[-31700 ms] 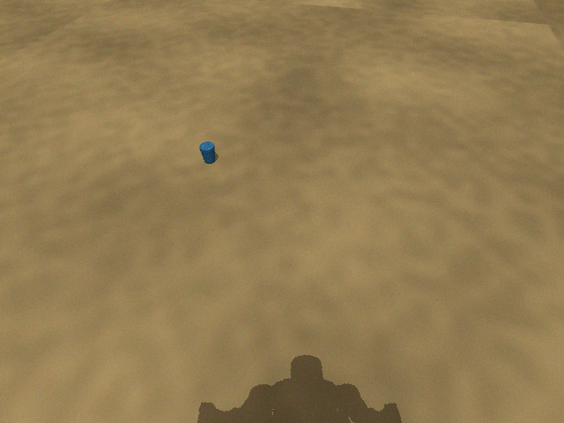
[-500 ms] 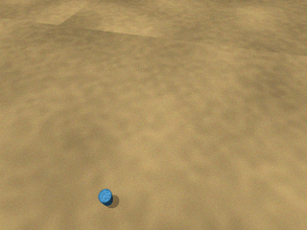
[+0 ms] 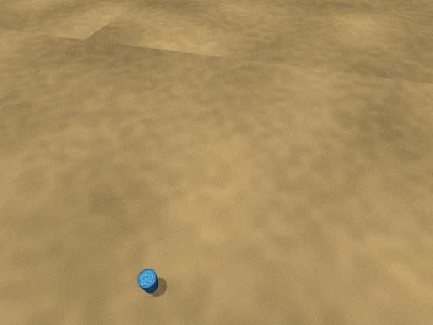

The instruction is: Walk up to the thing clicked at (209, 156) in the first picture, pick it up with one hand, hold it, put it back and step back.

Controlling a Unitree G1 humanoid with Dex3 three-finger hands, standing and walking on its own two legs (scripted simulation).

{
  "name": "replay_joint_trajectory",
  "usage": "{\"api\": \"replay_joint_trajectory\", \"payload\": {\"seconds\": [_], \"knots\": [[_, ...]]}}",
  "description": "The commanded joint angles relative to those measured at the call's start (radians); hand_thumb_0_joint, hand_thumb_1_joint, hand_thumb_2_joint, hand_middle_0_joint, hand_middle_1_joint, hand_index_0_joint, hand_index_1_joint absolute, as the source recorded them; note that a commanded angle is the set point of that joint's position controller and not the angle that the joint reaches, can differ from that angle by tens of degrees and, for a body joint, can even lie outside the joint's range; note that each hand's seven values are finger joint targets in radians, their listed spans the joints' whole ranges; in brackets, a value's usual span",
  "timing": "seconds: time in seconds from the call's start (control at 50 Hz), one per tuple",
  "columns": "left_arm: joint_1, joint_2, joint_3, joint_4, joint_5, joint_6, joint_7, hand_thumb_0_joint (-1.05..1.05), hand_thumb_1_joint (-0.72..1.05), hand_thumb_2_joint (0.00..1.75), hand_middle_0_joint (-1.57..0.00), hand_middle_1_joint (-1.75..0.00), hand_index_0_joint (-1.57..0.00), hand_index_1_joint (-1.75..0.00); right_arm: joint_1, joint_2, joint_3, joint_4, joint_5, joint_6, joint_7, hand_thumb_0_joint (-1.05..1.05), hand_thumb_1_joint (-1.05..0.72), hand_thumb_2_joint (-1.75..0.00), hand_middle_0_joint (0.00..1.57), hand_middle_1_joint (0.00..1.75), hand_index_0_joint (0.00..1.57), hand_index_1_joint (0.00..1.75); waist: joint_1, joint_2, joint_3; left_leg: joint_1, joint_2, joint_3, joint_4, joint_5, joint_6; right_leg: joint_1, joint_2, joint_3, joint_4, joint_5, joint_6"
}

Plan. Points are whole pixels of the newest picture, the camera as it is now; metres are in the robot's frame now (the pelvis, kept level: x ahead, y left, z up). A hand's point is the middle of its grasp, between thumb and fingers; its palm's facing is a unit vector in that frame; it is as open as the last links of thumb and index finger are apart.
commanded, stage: stand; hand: left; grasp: from above
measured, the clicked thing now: (149, 282) +0.43 +0.31 -0.73
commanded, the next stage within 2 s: rise first in 0.58 s
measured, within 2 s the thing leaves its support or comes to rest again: neither
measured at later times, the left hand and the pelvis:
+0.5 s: hand out of the picture +0.07 +0.25 -0.16, palm faces -0.04 -0.94 -0.33, open 7.4 cm; pelvis +0.00 +0.00 +0.00, yaw +0 degrees
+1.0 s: hand out of the picture +0.17 +0.25 -0.17, palm faces -0.06 -0.93 -0.37, open 10.2 cm; pelvis +0.00 +0.00 -0.03, yaw +0 degrees
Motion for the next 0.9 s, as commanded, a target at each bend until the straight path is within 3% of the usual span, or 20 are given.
{"api": "replay_joint_trajectory", "payload": {"seconds": [0.0,0.06,0.14,0.26,0.3,0.38,0.48,0.54,0.64,0.66,0.68,0.7,0.72,0.74,0.76,0.78,0.82,0.84,0.86,0.88], "knots": [[-0.029,0.215,0.042,-0.052,0.002,-0.021,0.015,0.00,0.90,0.90,-0.20,-0.30,-0.20,-0.30,-0.046,-0.214,-0.035,-0.060,-0.003,-0.026,-0.011,0.00,-0.90,-0.90,0.20,0.30,0.20,0.30,0.003,0.021,-0.063,0.044,0.131,-0.116,-0.029,0.115,0.017,-0.043,-0.144,0.100,-0.061,0.112,-0.007],[-0.021,0.214,0.040,-0.055,0.002,-0.023,0.015,0.00,0.90,0.90,-0.20,-0.30,-0.20,-0.30,-0.044,-0.219,-0.036,-0.063,-0.004,-0.028,-0.012,0.00,-0.90,-0.90,0.20,0.30,0.20,0.30,0.006,0.016,-0.084,0.064,0.134,-0.114,-0.021,0.173,0.017,-0.040,-0.143,0.097,-0.050,0.167,-0.006],[-0.025,0.219,0.039,-0.058,0.001,-0.024,0.015,0.00,0.90,0.90,-0.20,-0.30,-0.20,-0.30,-0.034,-0.213,-0.033,-0.062,-0.005,-0.026,-0.013,0.00,-0.90,-0.90,0.20,0.30,0.20,0.30,0.002,0.007,-0.081,0.065,0.133,-0.108,-0.015,0.158,0.019,-0.042,-0.149,0.105,-0.053,0.172,-0.008],[-0.020,0.217,0.039,-0.052,0.002,-0.018,0.013,0.00,0.90,0.90,-0.20,-0.30,-0.20,-0.30,-0.035,-0.219,-0.033,-0.062,-0.005,-0.024,-0.011,0.00,-0.90,-0.90,0.20,0.30,0.20,0.30,0.005,0.022,-0.062,0.035,0.127,-0.116,-0.039,0.062,0.018,-0.057,-0.141,0.103,-0.062,0.064,-0.010],[-0.014,0.212,0.038,-0.050,0.001,-0.019,0.012,0.00,0.90,0.90,-0.20,-0.30,-0.20,-0.30,-0.033,-0.221,-0.033,-0.060,-0.003,-0.026,-0.012,0.00,-0.90,-0.90,0.20,0.30,0.20,0.30,0.006,0.020,-0.059,0.036,0.128,-0.116,-0.036,0.080,0.019,-0.053,-0.144,0.106,-0.064,0.081,-0.010],[-0.006,0.213,0.036,-0.055,0.002,-0.023,0.015,0.00,0.90,0.90,-0.20,-0.30,-0.20,-0.30,-0.034,-0.222,-0.033,-0.064,-0.005,-0.028,-0.013,0.00,-0.90,-0.90,0.20,0.30,0.20,0.30,0.010,0.010,-0.095,0.070,0.136,-0.112,-0.008,0.207,0.022,-0.029,-0.146,0.096,-0.039,0.205,-0.009],[-0.004,0.211,0.033,-0.051,0.002,-0.022,0.015,0.00,0.90,0.90,-0.20,-0.30,-0.20,-0.30,-0.035,-0.217,-0.028,-0.067,-0.003,-0.026,-0.013,0.00,-0.90,-0.90,0.20,0.30,0.20,0.30,0.007,0.004,-0.061,0.055,0.133,-0.116,-0.020,0.160,0.020,-0.046,-0.145,0.097,-0.050,0.157,-0.006],[-0.015,0.220,0.038,-0.056,-0.001,-0.022,0.017,0.00,0.90,0.90,-0.20,-0.30,-0.20,-0.30,-0.022,-0.216,-0.029,-0.067,-0.004,-0.027,-0.014,0.00,-0.90,-0.90,0.20,0.30,0.20,0.30,0.005,0.005,-0.085,0.068,0.136,-0.111,-0.012,0.216,0.018,-0.024,-0.149,0.096,-0.037,0.214,-0.010],[-0.007,0.218,0.036,-0.054,0.000,-0.021,0.017,0.00,0.90,0.90,-0.20,-0.30,-0.20,-0.30,-0.019,-0.218,-0.027,-0.068,-0.004,-0.027,-0.015,0.00,-0.90,-0.90,0.20,0.30,0.20,0.30,0.006,0.006,-0.067,0.056,0.134,-0.109,-0.016,0.186,0.018,-0.032,-0.149,0.100,-0.046,0.184,-0.007],[-0.017,0.218,0.038,-0.056,0.001,-0.020,0.017,0.00,0.84,0.97,-0.23,-0.38,-0.23,-0.38,-0.023,-0.219,-0.029,-0.069,-0.004,-0.026,-0.016,0.00,-0.96,-0.93,0.20,0.31,0.20,0.31,0.005,0.007,-0.069,0.054,0.134,-0.110,-0.019,0.173,0.019,-0.030,-0.149,0.100,-0.044,0.174,-0.010],[-0.368,0.054,0.033,-0.407,-0.048,-0.117,0.029,0.00,0.76,0.97,-0.27,-0.44,-0.21,-0.46,0.012,-0.060,0.008,-0.354,0.066,-0.074,-0.033,0.00,-0.99,-0.92,0.20,0.30,0.20,0.30,-0.113,0.075,-0.004,-0.063,-0.008,0.028,0.045,0.007,0.014,-0.260,-0.018,0.014,0.029,0.114,-0.002],[-0.463,0.114,0.061,-0.344,-0.047,-0.107,0.037,0.00,0.68,0.94,-0.25,-0.52,-0.21,-0.54,0.065,-0.089,0.003,-0.302,0.066,-0.072,-0.043,0.00,-0.94,-0.91,0.20,0.30,0.20,0.30,-0.074,0.026,-0.051,-0.054,-0.010,0.023,0.059,-0.006,0.016,-0.209,-0.022,0.006,0.032,0.090,0.002],[-0.283,0.212,0.132,-0.154,-0.021,-0.061,0.043,0.00,0.60,0.92,-0.23,-0.58,-0.20,-0.61,0.095,-0.122,-0.011,-0.288,0.062,-0.060,-0.049,0.00,-0.93,-0.91,0.20,0.30,0.20,0.30,-0.058,-0.014,-0.027,-0.092,-0.014,0.023,0.077,-0.028,0.020,-0.223,-0.016,-0.005,0.041,0.054,-0.001],[-0.207,0.192,0.134,-0.093,-0.011,-0.042,0.026,0.00,0.52,0.91,-0.20,-0.66,-0.19,-0.69,0.107,-0.118,-0.024,-0.315,0.061,-0.050,-0.045,0.00,-0.91,-0.90,0.20,0.30,0.20,0.30,-0.034,-0.026,-0.031,-0.127,-0.007,0.025,0.117,-0.006,0.021,-0.245,-0.012,-0.009,0.082,0.064,-0.004],[-0.258,0.207,0.135,-0.099,0.014,-0.036,0.012,0.00,0.46,0.89,-0.17,-0.74,-0.18,-0.77,0.119,-0.116,-0.036,-0.331,0.052,-0.049,-0.050,0.00,-0.91,-0.90,0.20,0.30,0.20,0.30,-0.037,-0.038,-0.090,-0.138,-0.008,0.020,0.155,0.020,0.025,-0.263,-0.014,-0.007,0.121,0.088,-0.005],[-0.311,0.245,0.163,-0.139,0.028,-0.044,0.003,0.00,0.38,0.87,-0.16,-0.82,-0.18,-0.82,0.136,-0.120,-0.049,-0.348,0.046,-0.055,-0.056,0.00,-0.89,-0.90,0.20,0.30,0.20,0.30,-0.032,-0.031,-0.178,-0.123,-0.007,0.014,0.192,0.058,0.024,-0.260,-0.013,-0.001,0.162,0.132,-0.003],[-0.184,0.234,0.188,-0.059,0.095,-0.022,-0.025,0.00,0.22,0.84,-0.14,-0.97,-0.18,-0.93,0.181,-0.118,-0.077,-0.386,0.026,-0.059,-0.046,0.00,-0.92,-0.90,0.20,0.30,0.20,0.30,-0.016,-0.016,-0.275,-0.161,-0.013,0.003,0.281,0.137,0.020,-0.287,-0.008,-0.006,0.251,0.196,-0.007],[-0.094,0.236,0.210,-0.050,0.116,-0.013,-0.033,0.00,0.14,0.88,-0.10,-1.01,-0.14,-0.97,0.183,-0.118,-0.084,-0.414,0.022,-0.056,-0.038,0.00,-0.91,-0.90,0.20,0.30,0.20,0.30,0.025,0.006,-0.307,-0.194,-0.021,0.005,0.317,0.153,0.018,-0.281,-0.007,-0.004,0.284,0.190,-0.012],[-0.050,0.226,0.227,-0.074,0.123,-0.004,-0.034,0.00,0.06,0.89,-0.08,-1.06,-0.12,-1.01,0.182,-0.109,-0.089,-0.441,0.022,-0.055,-0.033,0.00,-0.91,-0.90,0.20,0.30,0.20,0.30,0.042,0.024,-0.334,-0.206,-0.026,0.005,0.331,0.168,0.014,-0.277,-0.004,-0.003,0.305,0.194,-0.014],[-0.078,0.228,0.222,-0.148,0.135,0.004,-0.030,0.00,-0.02,0.90,-0.07,-1.08,-0.11,-1.03,0.175,-0.100,-0.089,-0.475,0.025,-0.055,-0.031,0.00,-0.92,-0.90,0.20,0.30,0.20,0.30,0.052,0.049,-0.368,-0.199,-0.028,0.005,0.332,0.175,0.013,-0.276,-0.003,-0.002,0.311,0.196,-0.013]]}}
